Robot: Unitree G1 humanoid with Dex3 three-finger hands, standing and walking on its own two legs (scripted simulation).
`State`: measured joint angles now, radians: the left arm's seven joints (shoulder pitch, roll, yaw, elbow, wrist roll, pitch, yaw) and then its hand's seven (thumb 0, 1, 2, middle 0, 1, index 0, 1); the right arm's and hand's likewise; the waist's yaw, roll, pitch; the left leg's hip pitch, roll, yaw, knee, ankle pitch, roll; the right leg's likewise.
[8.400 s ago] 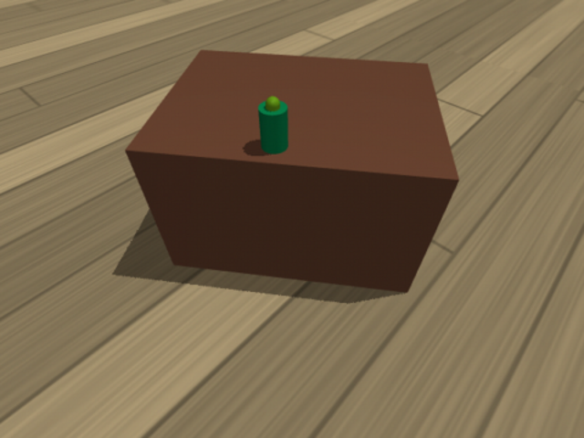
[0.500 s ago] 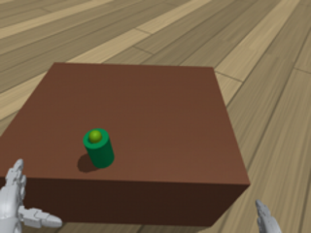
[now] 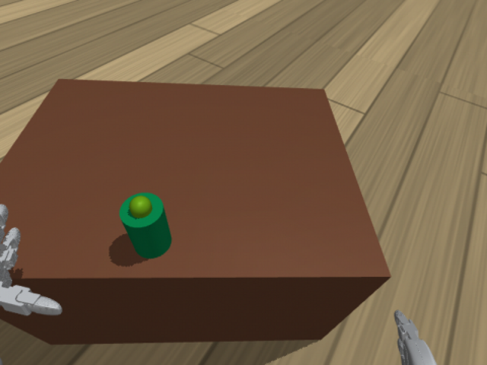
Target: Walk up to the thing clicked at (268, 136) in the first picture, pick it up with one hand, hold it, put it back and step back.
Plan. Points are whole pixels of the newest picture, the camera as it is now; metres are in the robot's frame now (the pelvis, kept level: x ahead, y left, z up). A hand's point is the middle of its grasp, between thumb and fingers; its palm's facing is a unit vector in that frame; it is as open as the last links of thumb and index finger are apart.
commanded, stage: go down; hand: left
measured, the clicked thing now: (146, 222) +0.42 +0.21 -0.07
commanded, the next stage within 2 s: none
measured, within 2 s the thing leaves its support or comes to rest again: neither
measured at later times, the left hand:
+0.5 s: hand (11, 240) +0.32 +0.37 +0.04, palm faces +0.25 -0.97 -0.03, open 17.4 cm
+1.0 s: hand (3, 227) +0.34 +0.39 +0.04, palm faces +0.23 -0.97 +0.01, open 17.7 cm
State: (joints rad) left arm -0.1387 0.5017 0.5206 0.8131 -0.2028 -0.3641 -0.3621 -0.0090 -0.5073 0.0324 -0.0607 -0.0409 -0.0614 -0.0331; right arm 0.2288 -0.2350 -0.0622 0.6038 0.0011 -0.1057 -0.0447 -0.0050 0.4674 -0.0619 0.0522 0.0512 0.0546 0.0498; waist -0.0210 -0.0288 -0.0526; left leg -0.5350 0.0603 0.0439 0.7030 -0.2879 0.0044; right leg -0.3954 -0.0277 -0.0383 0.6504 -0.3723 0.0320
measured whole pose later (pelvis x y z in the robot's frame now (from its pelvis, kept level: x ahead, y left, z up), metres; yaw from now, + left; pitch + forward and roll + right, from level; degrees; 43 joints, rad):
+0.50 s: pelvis -0.01 +0.00 -0.02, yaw +0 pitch +11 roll -3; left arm -0.31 0.65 0.65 0.95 -0.26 -0.37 -0.53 -0.01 -0.52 0.05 -0.06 -0.04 -0.06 -0.04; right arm 0.27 -0.24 0.01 0.48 0.00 -0.16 -0.06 0.00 0.47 -0.07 0.05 0.05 0.05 0.05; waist -0.06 -0.04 -0.09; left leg -0.71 0.07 0.02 0.86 -0.35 0.01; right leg -0.56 -0.02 -0.05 0.80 -0.43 0.03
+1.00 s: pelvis -0.01 +0.01 -0.04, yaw +0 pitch +15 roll -4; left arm -0.40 0.75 0.72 0.99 -0.27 -0.31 -0.61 -0.01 -0.60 0.06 -0.06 -0.05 -0.06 -0.06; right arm 0.32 -0.26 0.04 0.37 -0.01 -0.20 -0.07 -0.01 0.49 -0.06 0.05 0.05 0.06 0.05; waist -0.08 -0.04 -0.13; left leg -0.86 0.08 0.00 0.99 -0.40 0.01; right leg -0.69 -0.01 -0.06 0.92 -0.48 0.03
